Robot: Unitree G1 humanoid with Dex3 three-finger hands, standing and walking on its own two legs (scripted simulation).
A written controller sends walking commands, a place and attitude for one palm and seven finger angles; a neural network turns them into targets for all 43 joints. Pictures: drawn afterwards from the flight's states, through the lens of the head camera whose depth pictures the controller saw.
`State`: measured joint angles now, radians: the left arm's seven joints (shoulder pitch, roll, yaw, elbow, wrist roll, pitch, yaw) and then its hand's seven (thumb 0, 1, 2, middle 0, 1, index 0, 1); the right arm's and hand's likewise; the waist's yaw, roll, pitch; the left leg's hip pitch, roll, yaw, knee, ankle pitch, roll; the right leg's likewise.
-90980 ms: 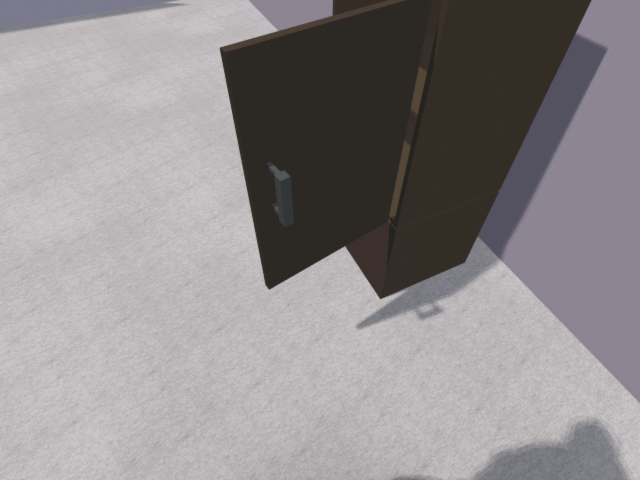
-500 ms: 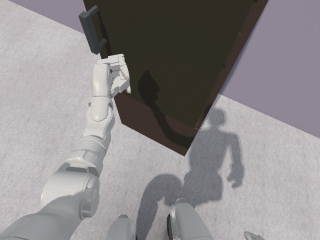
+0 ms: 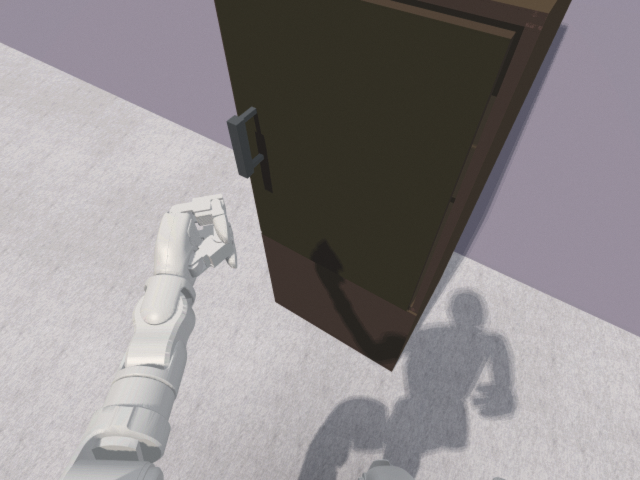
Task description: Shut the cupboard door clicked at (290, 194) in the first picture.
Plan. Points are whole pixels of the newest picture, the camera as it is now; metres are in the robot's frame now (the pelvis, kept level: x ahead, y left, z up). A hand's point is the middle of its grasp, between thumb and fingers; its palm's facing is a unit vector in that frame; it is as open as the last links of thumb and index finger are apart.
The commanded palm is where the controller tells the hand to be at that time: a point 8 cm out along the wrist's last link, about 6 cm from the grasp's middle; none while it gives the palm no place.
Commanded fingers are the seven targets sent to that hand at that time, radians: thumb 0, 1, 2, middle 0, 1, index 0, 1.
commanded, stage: draw the hand back to the body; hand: left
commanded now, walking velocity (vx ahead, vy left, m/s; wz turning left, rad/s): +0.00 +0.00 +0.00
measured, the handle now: (248, 142) +0.66 +0.13 +0.02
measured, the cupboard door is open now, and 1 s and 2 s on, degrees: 0 0 0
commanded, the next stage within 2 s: step back with the hand held close in 1.18 s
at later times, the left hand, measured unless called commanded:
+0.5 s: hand (83, 294) +0.27 +0.22 +0.16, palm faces +0.26 -0.92 -0.28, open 3.9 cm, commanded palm +0.23 +0.26 +0.17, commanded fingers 0.00 0.90 0.90 -0.58 -0.72 -0.58 -0.72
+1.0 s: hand out of the picture +0.21 +0.29 +0.20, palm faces +0.51 -0.76 -0.40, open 7.2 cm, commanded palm +0.16 +0.32 +0.22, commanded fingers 0.00 0.90 0.90 -0.20 -0.30 -0.20 -0.30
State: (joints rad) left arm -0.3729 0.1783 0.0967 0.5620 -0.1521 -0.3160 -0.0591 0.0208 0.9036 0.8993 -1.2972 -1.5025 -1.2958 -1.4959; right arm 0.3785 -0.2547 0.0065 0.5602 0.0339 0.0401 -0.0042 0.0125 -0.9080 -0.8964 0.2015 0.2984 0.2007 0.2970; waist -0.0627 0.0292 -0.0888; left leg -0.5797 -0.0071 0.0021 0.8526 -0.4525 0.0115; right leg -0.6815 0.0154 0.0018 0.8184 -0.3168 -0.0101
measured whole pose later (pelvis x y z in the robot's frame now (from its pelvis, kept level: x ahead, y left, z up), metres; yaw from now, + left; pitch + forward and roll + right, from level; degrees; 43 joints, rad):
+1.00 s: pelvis +0.02 +0.01 +0.04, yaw +2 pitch -4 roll +0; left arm 0.43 0.32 0.36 -0.34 -0.06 -0.07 0.11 0.02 0.90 0.90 -0.25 -0.35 -0.25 -0.35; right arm 0.22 -0.23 0.01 0.63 0.00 -0.09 -0.08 0.02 -0.91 -0.90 0.20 0.30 0.20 0.30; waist 0.07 0.08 0.01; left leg -0.06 -0.03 -0.02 0.44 -0.31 0.03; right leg -0.16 -0.01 -0.02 0.44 -0.21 0.01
